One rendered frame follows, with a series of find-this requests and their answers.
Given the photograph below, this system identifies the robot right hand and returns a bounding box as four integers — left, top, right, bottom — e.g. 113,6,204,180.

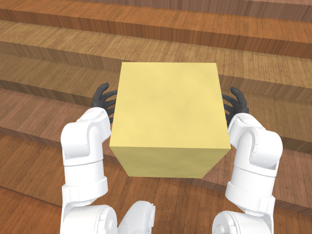
222,87,249,127

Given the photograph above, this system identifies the right robot forearm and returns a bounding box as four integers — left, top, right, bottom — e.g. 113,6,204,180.
225,113,283,234

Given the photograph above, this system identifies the robot left thigh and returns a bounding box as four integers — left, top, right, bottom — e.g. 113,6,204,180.
117,201,156,234

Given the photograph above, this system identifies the left robot upper arm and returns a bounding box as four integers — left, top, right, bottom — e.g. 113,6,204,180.
61,205,118,234

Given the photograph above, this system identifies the right robot upper arm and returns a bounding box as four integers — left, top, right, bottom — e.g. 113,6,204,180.
212,211,271,234

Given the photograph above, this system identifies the carton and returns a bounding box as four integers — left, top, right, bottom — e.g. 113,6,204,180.
109,62,231,178

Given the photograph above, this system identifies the left robot forearm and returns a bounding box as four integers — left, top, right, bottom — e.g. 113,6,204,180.
60,107,111,234

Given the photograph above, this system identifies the robot left hand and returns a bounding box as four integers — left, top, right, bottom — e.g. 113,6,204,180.
91,83,117,124

